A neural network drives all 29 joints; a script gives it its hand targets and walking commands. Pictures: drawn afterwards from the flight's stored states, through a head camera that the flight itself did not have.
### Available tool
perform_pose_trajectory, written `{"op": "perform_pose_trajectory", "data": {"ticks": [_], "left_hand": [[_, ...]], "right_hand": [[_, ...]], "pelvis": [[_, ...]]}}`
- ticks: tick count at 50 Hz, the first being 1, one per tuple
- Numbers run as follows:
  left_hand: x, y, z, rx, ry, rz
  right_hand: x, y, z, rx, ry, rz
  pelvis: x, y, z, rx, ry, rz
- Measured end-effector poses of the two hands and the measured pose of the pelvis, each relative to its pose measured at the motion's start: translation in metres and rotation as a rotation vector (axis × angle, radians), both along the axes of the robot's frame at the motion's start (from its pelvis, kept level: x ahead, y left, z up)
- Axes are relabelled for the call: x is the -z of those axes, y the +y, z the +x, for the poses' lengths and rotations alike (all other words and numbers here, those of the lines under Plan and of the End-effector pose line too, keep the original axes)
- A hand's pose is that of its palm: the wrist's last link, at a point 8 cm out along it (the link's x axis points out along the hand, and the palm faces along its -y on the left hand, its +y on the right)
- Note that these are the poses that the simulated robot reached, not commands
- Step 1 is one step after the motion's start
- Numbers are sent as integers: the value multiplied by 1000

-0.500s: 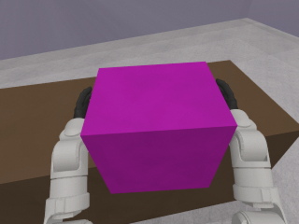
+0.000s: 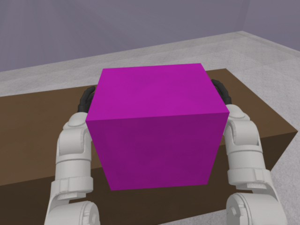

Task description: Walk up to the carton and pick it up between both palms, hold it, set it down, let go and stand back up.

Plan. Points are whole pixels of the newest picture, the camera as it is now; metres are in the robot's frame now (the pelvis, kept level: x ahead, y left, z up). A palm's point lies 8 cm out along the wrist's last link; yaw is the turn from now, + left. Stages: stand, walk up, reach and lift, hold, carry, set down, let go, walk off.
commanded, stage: hold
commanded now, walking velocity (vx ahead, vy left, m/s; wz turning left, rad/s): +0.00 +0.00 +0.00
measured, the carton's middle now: (155, 127) +0.35 +0.00 +0.14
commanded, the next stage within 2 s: none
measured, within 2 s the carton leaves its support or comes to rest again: neither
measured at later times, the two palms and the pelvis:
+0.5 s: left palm (92, 118) +0.38 +0.17 +0.15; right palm (220, 111) +0.38 -0.18 +0.16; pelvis +0.02 +0.00 +0.00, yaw +0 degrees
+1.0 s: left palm (87, 122) +0.36 +0.18 +0.16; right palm (220, 112) +0.37 -0.17 +0.17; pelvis +0.01 +0.00 +0.00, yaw +0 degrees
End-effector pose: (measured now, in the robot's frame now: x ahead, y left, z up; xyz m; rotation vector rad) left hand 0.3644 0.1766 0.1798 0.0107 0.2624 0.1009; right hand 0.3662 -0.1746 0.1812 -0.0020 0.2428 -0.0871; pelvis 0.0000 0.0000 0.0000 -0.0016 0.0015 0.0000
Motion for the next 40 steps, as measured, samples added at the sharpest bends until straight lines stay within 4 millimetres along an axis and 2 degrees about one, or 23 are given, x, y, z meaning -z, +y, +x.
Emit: {"op": "perform_pose_trajectory", "data": {"ticks": [5,12,17,25,33,40], "left_hand": [[1,1,6,-2,4,-2],[21,1,14,4,31,11],[27,-1,18,9,22,20],[27,-4,19,14,4,17],[30,-4,13,2,28,17],[19,-2,5,-8,-1,14]], "right_hand": [[1,1,7,-5,3,-3],[20,0,13,-7,31,-20],[27,-1,16,1,22,-18],[23,-3,14,17,5,-24],[28,-3,11,7,29,-24],[18,-1,6,5,-1,-14]], "pelvis": [[0,0,4,-1,6,0],[-1,0,13,-4,19,0],[-1,-1,18,-3,29,0],[-1,-2,23,-6,19,0],[-1,-2,22,-6,12,0],[-1,-3,17,-6,5,-1]]}}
